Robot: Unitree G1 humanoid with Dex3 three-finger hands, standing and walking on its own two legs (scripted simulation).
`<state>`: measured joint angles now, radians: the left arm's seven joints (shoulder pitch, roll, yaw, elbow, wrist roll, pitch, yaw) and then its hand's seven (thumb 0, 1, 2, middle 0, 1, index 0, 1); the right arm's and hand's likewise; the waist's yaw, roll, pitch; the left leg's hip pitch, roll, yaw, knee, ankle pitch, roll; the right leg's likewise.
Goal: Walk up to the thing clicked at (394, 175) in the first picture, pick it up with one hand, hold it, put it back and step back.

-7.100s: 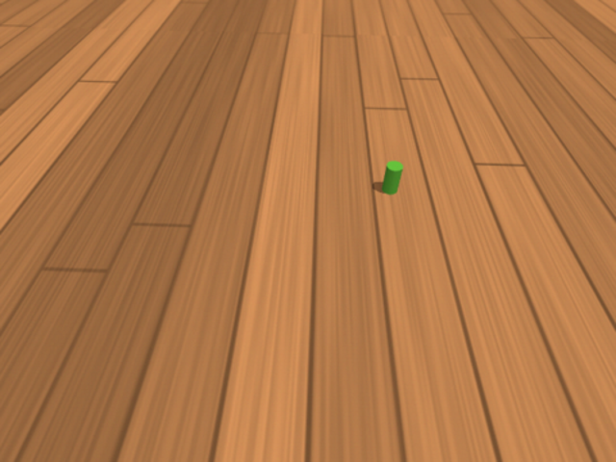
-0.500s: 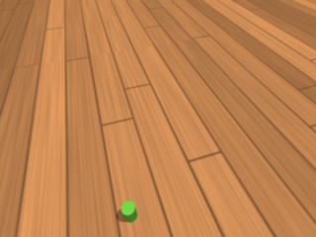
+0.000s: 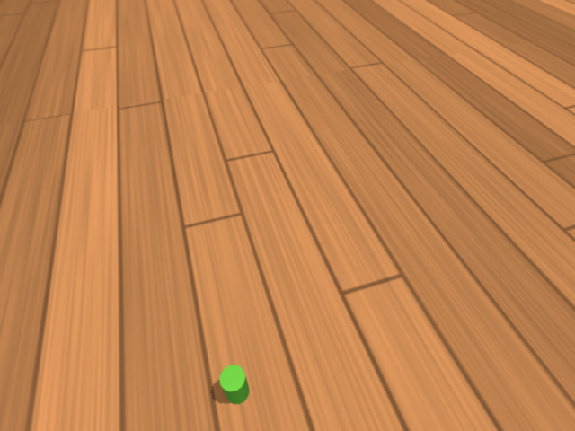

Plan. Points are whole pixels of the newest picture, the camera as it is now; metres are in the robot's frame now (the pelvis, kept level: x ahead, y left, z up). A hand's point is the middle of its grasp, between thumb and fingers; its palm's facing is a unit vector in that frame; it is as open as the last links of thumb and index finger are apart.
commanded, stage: stand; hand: left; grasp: from the side
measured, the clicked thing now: (235, 385) +0.38 +0.19 -0.71
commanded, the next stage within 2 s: go down in 0.54 s
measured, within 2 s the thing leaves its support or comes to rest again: neither
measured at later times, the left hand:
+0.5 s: hand out of the picture +0.08 +0.26 -0.16, palm faces -0.03 -0.94 -0.35, open 7.4 cm
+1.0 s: hand out of the picture +0.15 +0.26 -0.17, palm faces +0.03 -0.94 -0.34, open 13.7 cm
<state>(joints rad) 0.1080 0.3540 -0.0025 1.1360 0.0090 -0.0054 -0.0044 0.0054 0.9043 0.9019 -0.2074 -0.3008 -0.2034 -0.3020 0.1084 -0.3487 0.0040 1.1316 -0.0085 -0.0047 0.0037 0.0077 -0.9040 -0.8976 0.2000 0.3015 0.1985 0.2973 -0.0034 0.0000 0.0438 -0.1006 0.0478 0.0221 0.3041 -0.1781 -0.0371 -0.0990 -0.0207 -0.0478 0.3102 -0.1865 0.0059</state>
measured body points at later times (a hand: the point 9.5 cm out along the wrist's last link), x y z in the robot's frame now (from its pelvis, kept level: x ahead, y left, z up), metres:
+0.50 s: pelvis +0.00 +0.00 +0.00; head +0.01 +0.00 +0.45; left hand +0.08 +0.30 -0.13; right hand +0.08 -0.30 -0.13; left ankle -0.01 +0.14 -0.75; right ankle -0.01 -0.12 -0.75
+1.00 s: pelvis -0.02 +0.01 -0.02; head +0.04 +0.02 +0.42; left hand +0.14 +0.31 -0.14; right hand +0.08 -0.25 -0.14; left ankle -0.01 +0.14 -0.75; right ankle -0.01 -0.12 -0.75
